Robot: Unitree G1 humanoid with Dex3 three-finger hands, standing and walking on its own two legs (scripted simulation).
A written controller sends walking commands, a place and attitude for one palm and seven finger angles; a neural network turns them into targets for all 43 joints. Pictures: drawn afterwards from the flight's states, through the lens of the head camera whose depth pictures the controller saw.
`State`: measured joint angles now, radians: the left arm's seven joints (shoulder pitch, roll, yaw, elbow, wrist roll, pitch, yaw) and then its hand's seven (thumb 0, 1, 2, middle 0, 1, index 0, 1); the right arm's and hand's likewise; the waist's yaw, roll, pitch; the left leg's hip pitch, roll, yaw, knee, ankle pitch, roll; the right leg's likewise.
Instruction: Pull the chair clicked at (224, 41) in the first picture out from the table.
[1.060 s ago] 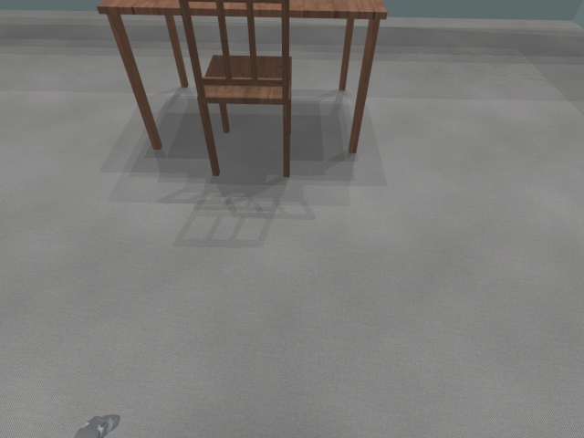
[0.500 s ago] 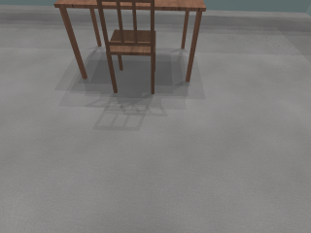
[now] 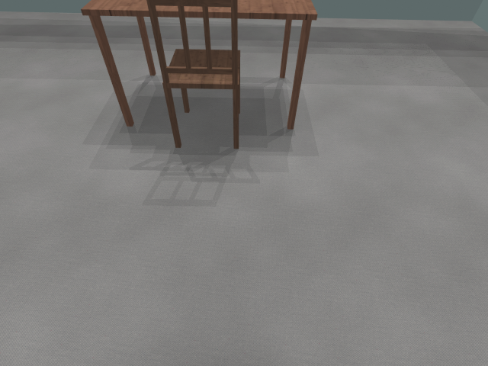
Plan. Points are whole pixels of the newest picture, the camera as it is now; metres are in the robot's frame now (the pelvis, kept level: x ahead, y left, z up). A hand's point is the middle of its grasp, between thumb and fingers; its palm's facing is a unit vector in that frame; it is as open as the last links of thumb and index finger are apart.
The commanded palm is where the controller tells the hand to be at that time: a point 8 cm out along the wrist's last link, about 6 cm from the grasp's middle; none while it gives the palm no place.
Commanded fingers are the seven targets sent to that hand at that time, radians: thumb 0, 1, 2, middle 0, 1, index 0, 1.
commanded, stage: look at it before walking up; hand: left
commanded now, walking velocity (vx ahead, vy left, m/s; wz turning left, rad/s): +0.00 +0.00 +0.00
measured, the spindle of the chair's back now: (185, 38) +1.49 +0.37 -0.10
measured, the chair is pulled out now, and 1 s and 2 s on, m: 0.00 0.00 0.00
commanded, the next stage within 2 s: walk to a spot facing it in 0.38 s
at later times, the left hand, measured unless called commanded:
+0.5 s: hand out of the picture +0.07 +0.25 -0.16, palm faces -0.02 -0.94 -0.33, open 7.4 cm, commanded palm none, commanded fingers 0.00 0.90 0.90 -0.20 -0.30 -0.20 -0.30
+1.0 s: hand out of the picture +0.12 +0.22 -0.19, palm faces +0.01 -0.99 -0.13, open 7.4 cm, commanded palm none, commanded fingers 0.00 0.90 0.90 -0.20 -0.30 -0.20 -0.30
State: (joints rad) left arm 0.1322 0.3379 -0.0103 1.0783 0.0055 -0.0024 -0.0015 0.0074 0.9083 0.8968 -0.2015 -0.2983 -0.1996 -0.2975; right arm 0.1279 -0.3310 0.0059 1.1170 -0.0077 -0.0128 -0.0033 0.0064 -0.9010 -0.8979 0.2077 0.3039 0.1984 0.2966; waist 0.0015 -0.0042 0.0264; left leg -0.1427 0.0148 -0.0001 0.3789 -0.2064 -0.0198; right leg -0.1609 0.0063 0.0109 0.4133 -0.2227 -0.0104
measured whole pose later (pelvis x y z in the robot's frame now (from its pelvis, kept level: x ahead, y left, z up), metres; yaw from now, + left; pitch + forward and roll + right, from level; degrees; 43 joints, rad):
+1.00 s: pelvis +0.12 +0.04 +0.00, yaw +0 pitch +0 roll -1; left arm 0.30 0.20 0.04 1.09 0.02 0.01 -0.02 0.01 0.91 0.90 -0.20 -0.30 -0.20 -0.30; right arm 0.49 -0.10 0.00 1.17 -0.01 -0.08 -0.03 0.00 -0.90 -0.90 0.21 0.30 0.20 0.30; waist -0.02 -0.04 0.03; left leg 0.01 0.01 0.09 0.33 -0.34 0.04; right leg -0.54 -0.08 -0.06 1.11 -0.31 0.00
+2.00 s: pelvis +0.57 +0.08 +0.00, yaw +0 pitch -2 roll -1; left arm 0.28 0.19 0.07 1.08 0.03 -0.01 0.00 0.01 0.92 0.90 -0.20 -0.30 -0.19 -0.30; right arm 0.28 -0.15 -0.05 1.07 -0.01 -0.09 -0.03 -0.03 -0.95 -0.90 0.21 0.30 0.20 0.30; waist 0.03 -0.05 0.03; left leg -0.11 0.01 0.23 0.36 -0.24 0.08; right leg -0.58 -0.12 -0.03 1.18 -0.20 0.02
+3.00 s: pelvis +0.79 +0.03 +0.00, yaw -1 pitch +0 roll +0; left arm 0.31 0.17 0.04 1.09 0.02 0.02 0.00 0.01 0.92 0.90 -0.20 -0.30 -0.19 -0.30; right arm 0.27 -0.15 -0.03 1.08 -0.02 -0.01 -0.03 0.01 -0.93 -0.90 0.20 0.30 0.20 0.30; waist 0.01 -0.01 0.02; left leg -0.22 0.01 0.08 0.45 -0.23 0.03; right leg -0.28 -0.06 -0.09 0.73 -0.48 0.00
